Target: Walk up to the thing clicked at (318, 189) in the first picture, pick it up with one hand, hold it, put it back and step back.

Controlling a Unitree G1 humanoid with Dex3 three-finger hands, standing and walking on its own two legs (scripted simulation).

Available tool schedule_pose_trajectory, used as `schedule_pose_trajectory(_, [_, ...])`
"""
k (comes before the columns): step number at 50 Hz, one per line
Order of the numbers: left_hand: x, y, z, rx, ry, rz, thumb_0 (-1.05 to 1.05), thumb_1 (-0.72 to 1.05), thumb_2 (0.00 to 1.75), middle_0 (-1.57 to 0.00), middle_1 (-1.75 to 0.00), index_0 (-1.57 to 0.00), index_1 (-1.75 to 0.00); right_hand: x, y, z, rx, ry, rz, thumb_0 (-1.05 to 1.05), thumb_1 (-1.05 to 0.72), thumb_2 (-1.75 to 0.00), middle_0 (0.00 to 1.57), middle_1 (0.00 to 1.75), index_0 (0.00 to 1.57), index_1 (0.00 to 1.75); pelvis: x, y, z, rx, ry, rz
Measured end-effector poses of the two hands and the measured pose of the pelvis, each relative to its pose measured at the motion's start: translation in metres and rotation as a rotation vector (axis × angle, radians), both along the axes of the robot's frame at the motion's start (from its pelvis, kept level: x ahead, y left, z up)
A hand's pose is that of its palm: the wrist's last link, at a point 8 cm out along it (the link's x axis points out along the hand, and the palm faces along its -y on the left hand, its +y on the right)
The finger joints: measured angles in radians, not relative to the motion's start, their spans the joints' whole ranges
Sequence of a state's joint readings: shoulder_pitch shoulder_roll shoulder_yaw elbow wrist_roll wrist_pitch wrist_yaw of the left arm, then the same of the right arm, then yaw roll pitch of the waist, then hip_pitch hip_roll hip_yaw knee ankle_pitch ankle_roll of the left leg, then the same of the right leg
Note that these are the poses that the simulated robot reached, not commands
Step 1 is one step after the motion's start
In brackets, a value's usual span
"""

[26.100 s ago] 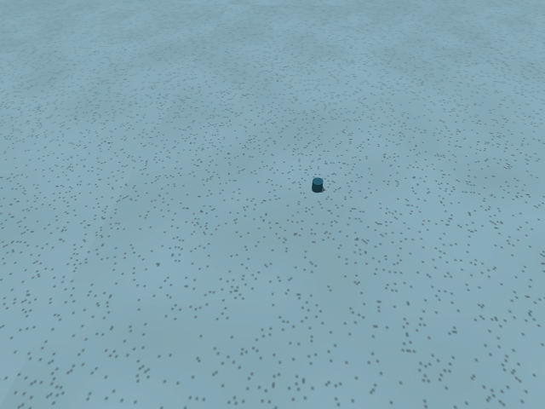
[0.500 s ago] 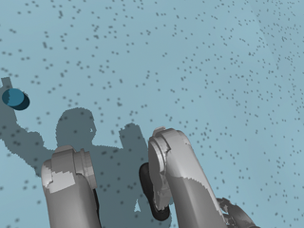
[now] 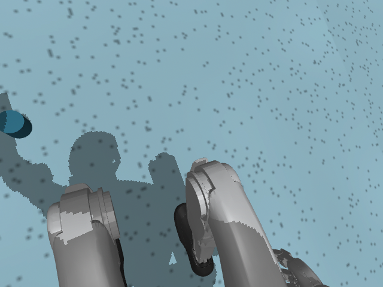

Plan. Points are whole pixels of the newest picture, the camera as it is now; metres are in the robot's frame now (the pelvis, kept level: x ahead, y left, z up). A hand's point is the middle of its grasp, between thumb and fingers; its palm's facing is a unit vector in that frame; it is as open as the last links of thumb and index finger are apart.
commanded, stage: rise first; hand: left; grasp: from above
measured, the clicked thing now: (15, 124) +0.48 +0.33 -0.29
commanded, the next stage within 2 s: approach in 1.12 s
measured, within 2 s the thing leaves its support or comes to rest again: neither
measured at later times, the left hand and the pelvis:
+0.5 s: hand out of the picture +0.44 +0.36 -0.18, palm faces -0.44 -0.11 -0.89, open 13.0 cm; pelvis +0.00 +0.00 +0.00, yaw +0 degrees
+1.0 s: hand out of the picture +0.43 +0.36 -0.18, palm faces -0.45 -0.11 -0.88, open 13.0 cm; pelvis +0.00 +0.00 +0.00, yaw +0 degrees
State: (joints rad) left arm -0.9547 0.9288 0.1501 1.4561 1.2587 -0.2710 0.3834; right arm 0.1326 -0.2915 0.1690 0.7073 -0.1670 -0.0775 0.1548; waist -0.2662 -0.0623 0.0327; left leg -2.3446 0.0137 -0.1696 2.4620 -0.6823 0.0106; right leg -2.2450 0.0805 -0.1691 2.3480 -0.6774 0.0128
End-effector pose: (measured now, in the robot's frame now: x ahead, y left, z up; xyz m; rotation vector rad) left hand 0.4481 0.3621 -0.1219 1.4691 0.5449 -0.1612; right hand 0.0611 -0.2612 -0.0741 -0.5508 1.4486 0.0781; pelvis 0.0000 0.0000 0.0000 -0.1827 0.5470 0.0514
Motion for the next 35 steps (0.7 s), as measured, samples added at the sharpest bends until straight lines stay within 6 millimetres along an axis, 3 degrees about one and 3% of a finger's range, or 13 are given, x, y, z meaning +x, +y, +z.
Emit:
schedule_pose_trajectory(16, [-0.007,0.002,0.005,-0.001,0.003,0.002,0.00,-0.35,0.86,-0.26,-0.84,-0.26,-0.84,0.011,0.000,0.002,0.010,-0.043,0.026,0.00,-0.91,-0.90,0.20,0.30,0.20,0.30,-0.002,0.000,0.001,0.004,-0.009,0.006])
schedule_pose_trajectory(35, [-0.002,-0.003,-0.002,-0.006,0.003,-0.005,0.00,-0.32,0.84,-0.28,-0.82,-0.28,-0.82,-0.002,0.002,0.002,0.006,-0.014,0.004,0.00,-0.90,-0.90,0.20,0.30,0.20,0.30,-0.002,0.001,0.000,-0.001,-0.005,0.002])
